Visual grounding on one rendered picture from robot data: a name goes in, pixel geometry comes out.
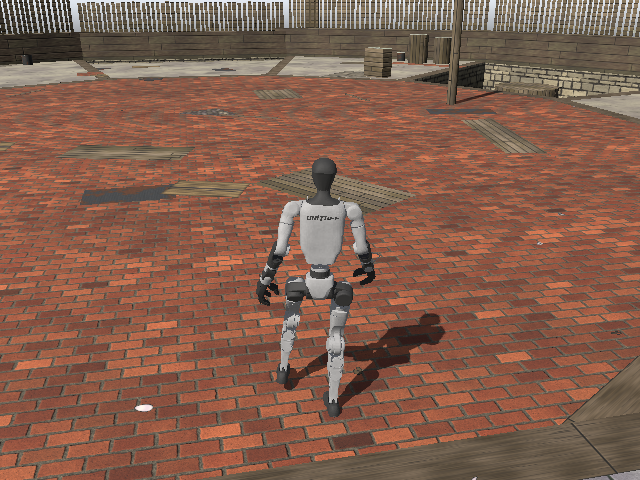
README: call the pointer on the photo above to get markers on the left robot shin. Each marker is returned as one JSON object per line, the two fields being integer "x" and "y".
{"x": 287, "y": 342}

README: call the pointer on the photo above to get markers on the left robot forearm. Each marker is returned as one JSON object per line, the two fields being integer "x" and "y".
{"x": 271, "y": 267}

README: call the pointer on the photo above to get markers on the robot left hand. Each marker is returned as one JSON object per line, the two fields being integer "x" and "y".
{"x": 261, "y": 291}

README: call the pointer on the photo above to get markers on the robot right hand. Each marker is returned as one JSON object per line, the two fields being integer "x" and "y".
{"x": 369, "y": 279}

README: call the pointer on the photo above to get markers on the right robot foot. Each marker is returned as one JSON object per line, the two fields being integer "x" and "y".
{"x": 333, "y": 408}

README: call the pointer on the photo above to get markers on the robot left upper arm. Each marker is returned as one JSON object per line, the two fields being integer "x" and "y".
{"x": 290, "y": 210}

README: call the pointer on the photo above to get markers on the robot right upper arm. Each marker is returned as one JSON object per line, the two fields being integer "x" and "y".
{"x": 354, "y": 213}

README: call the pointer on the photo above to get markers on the right robot forearm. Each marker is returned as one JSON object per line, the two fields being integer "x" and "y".
{"x": 366, "y": 260}

